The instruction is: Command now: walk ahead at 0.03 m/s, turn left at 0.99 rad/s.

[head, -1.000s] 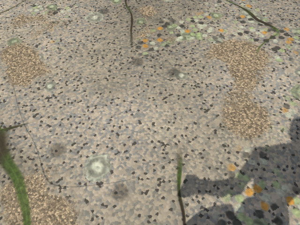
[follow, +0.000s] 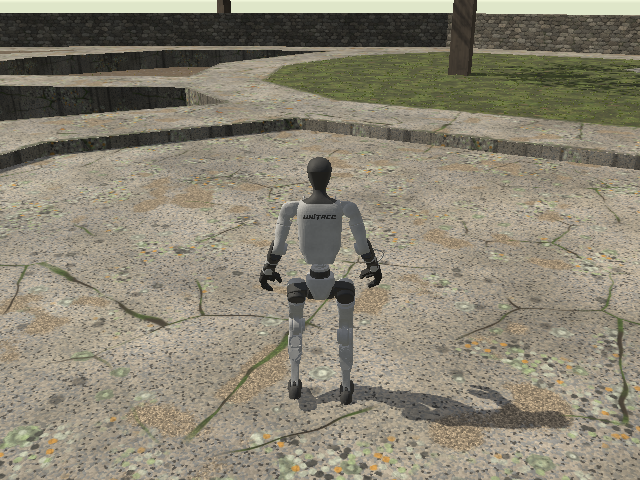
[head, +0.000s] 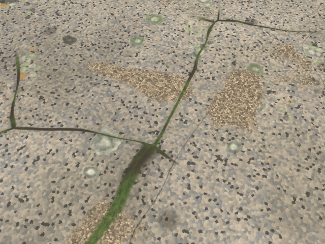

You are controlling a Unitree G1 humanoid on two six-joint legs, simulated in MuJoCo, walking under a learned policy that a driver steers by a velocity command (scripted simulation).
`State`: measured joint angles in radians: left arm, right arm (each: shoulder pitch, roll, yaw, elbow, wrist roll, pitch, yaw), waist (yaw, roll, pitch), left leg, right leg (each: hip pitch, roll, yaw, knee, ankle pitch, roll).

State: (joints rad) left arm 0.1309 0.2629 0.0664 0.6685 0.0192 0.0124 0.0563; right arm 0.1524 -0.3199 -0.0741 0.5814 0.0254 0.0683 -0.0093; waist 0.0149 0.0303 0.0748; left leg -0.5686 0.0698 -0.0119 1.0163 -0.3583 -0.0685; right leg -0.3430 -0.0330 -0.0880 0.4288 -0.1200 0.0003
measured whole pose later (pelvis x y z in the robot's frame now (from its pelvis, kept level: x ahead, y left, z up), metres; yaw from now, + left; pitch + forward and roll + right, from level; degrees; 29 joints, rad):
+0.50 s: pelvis +0.03 +0.02 +0.00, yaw +22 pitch +2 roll -1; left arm 0.10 0.27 0.07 0.69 -0.01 0.00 0.00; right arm 0.13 -0.29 -0.06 0.59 0.00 0.05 -0.03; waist 0.00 0.00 0.01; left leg -0.35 -0.10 -0.19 0.60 -0.28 0.03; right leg -0.40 0.03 0.03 0.68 -0.31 0.05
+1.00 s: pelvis +0.15 +0.12 +0.00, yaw +18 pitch +4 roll +0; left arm 0.40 0.29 0.08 0.80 0.01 -0.03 -0.03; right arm 0.21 -0.26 -0.03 0.65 -0.06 -0.07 0.01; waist 0.03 -0.02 -0.04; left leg -0.31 0.02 0.05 0.54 -0.29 0.01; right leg -0.38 0.01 0.09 1.02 -0.38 -0.09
